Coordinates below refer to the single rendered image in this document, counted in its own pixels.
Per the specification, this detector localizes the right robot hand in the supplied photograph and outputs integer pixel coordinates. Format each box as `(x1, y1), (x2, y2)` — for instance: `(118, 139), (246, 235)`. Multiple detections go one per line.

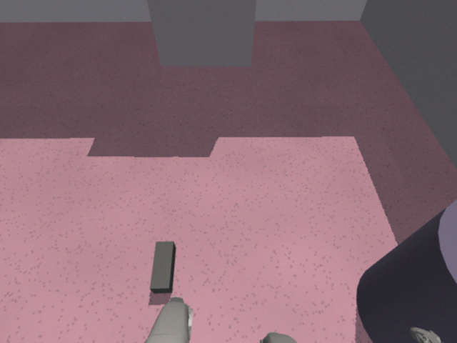
(410, 327), (441, 343)

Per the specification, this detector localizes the carton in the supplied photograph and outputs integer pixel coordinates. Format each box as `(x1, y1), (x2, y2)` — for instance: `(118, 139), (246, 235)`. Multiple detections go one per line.
(150, 242), (176, 294)

